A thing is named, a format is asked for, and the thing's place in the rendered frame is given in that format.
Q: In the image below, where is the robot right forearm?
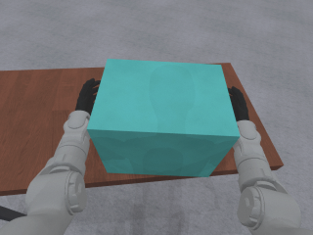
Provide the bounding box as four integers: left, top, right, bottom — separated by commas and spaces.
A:
233, 119, 301, 228

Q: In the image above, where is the robot right upper arm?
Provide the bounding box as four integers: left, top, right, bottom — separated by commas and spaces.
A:
237, 186, 313, 235

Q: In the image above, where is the left robot hand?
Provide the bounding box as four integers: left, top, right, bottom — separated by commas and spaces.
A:
75, 78, 101, 116

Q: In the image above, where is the robot left upper arm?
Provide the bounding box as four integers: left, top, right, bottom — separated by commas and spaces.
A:
0, 170, 88, 235

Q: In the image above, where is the robot left forearm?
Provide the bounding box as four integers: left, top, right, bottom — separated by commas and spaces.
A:
25, 110, 91, 213

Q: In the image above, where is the right robot hand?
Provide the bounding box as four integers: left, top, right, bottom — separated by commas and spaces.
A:
227, 86, 249, 121

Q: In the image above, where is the carton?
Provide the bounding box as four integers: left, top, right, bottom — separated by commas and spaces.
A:
87, 59, 241, 177

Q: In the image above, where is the table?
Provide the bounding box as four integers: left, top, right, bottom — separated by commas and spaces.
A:
0, 63, 284, 221

